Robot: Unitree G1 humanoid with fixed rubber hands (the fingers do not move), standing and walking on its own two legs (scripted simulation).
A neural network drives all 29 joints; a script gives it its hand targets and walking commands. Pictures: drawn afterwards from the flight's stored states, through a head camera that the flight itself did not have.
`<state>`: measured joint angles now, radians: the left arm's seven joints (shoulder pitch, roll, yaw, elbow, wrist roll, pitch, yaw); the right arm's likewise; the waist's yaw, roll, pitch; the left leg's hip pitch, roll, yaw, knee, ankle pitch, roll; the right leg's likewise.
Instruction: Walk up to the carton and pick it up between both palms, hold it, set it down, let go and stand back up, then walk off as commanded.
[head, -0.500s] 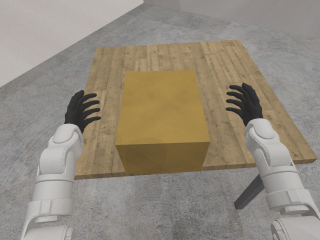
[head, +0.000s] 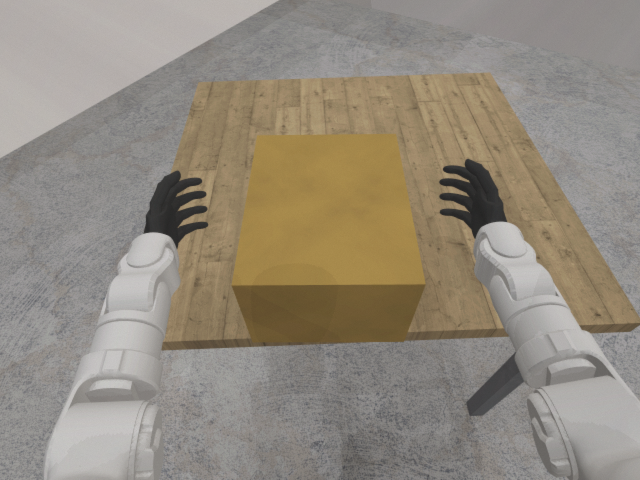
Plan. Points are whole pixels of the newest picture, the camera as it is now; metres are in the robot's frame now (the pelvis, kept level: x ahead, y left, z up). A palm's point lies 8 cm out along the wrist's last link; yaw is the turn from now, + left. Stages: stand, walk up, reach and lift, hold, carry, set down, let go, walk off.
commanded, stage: reach and lift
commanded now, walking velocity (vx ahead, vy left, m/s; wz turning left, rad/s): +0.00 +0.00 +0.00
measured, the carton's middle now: (327, 233) +0.47 +0.00 -0.01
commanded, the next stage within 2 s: none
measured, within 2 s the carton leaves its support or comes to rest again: neither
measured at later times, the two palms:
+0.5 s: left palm (178, 257) +0.40 +0.21 +0.03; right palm (458, 240) +0.41 -0.19 +0.04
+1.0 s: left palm (208, 246) +0.40 +0.17 +0.05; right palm (443, 244) +0.41 -0.17 +0.03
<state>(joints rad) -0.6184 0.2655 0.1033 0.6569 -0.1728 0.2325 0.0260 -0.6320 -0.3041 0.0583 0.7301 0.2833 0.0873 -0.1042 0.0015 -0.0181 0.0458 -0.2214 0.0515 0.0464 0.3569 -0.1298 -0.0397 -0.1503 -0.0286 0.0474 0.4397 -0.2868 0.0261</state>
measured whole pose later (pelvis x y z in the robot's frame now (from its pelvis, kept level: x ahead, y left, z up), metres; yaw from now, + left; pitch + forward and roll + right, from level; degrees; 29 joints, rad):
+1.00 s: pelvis +0.01 +0.01 -0.01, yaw +2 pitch +14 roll -1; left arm -0.74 0.09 0.05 1.16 -0.11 -0.32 0.05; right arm -0.71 -0.21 0.08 1.20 0.31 -0.32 -0.10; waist 0.00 0.02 -0.16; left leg -0.56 0.06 -0.01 0.47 -0.15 -0.04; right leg -0.41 -0.02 0.00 0.44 -0.27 0.04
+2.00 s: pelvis +0.01 +0.00 +0.00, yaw +1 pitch +13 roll +0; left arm -0.69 0.02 0.37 1.16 0.21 -0.41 0.04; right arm -0.69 -0.05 -0.40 1.20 -0.15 -0.41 -0.11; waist 0.00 -0.02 -0.13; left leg -0.48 0.06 0.02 0.40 -0.13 -0.04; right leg -0.37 -0.02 0.02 0.42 -0.26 0.03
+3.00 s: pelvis +0.00 +0.01 +0.00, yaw +1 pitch +12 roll +0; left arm -0.65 0.04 0.28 1.16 0.17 -0.44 0.06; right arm -0.64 -0.05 -0.29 1.20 -0.15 -0.46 -0.17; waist 0.00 -0.03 -0.15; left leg -0.47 0.07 0.02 0.38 -0.11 -0.04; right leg -0.36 -0.01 0.03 0.38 -0.23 0.03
